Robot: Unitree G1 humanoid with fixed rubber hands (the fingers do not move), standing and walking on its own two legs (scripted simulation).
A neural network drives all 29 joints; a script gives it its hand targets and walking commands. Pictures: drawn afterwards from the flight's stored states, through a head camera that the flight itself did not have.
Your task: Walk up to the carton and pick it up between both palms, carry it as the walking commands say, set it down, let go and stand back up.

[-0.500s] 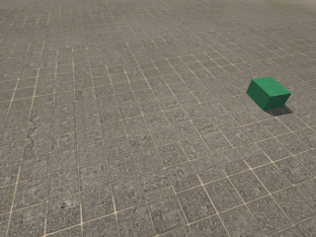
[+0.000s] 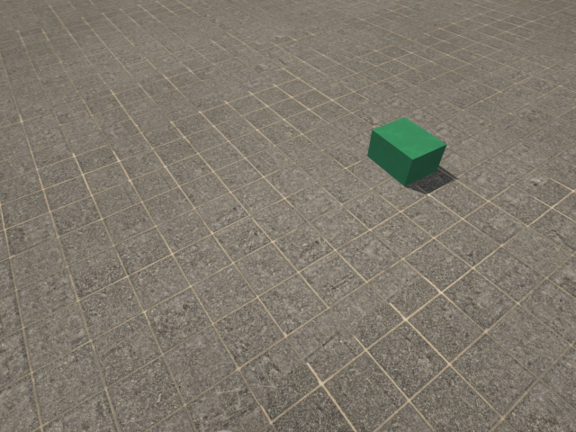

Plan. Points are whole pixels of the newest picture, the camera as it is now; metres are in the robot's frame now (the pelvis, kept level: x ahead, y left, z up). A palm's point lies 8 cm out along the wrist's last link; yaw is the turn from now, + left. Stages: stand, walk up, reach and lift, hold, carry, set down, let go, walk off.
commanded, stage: walk up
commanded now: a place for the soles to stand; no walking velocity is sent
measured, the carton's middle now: (404, 150) +1.59 -0.59 -0.67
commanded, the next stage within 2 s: none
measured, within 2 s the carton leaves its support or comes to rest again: neither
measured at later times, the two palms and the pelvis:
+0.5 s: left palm (200, 246) +0.49 +0.19 -0.07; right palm (493, 427) +0.18 -0.27 -0.09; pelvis +0.27 -0.01 +0.01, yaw -13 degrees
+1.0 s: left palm (237, 226) +0.57 +0.13 -0.11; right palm (465, 206) +0.61 -0.37 -0.09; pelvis +0.53 -0.12 +0.01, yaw -12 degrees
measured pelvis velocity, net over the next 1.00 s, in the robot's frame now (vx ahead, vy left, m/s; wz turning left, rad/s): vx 0.53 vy -0.12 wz -0.21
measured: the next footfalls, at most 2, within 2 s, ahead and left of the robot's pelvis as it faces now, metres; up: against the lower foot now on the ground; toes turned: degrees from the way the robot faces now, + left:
left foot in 0.20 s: +0.29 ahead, +0.15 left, +0.00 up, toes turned +3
right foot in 0.64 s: +0.50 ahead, -0.22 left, +0.00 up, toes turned -20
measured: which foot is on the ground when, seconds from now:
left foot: up 0.00-0.18, down 0.20-0.64, up 0.66-1.00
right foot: down 0.00-0.20, up 0.22-0.62, down 0.64-1.00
